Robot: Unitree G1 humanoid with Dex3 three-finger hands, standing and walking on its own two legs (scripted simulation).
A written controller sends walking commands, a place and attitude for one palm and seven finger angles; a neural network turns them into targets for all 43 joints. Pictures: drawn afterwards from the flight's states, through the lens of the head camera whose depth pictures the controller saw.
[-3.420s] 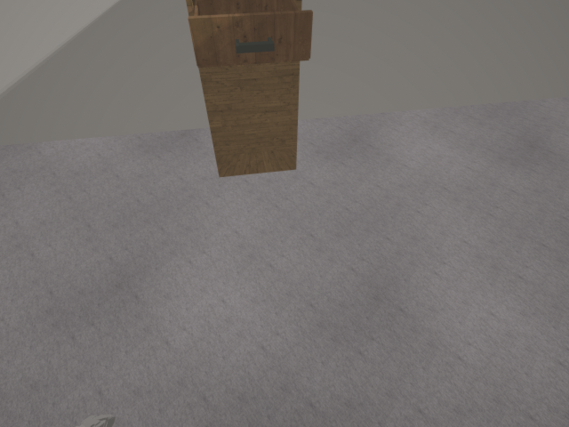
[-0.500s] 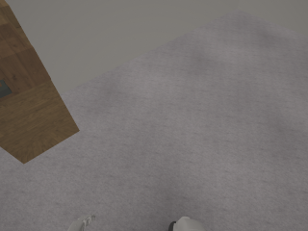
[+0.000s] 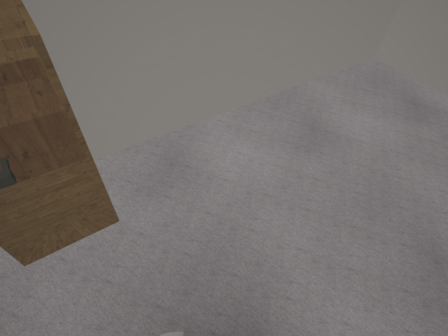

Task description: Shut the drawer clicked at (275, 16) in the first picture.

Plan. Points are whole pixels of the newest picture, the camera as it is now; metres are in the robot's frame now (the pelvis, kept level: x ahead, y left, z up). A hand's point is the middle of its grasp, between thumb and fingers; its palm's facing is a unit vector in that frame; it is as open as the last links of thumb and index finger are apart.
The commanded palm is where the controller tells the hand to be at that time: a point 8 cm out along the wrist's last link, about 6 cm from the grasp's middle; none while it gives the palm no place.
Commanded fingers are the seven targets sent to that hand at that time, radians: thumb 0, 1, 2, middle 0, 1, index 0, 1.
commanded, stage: turn to face it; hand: left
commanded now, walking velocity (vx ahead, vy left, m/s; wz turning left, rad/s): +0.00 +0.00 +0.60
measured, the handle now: out of the picture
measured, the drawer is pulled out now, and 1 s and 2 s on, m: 0.30 0.30 0.30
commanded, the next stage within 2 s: take the last steps up to it in 1.02 s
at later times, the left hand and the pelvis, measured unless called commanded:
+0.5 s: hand out of the picture +0.07 +0.17 -0.13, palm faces +0.30 -0.91 -0.29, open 7.3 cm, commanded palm none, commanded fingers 0.00 0.90 0.90 -0.20 -0.30 -0.20 -0.30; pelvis +0.04 -0.05 +0.01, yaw +17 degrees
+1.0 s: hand out of the picture -0.04 +0.20 -0.15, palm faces +0.54 -0.80 -0.27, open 7.3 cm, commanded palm none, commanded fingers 0.00 0.90 0.90 -0.20 -0.30 -0.20 -0.30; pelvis +0.04 -0.02 +0.02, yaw +30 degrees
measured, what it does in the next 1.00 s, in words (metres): steps on the spot, turning left: right foot, then left foot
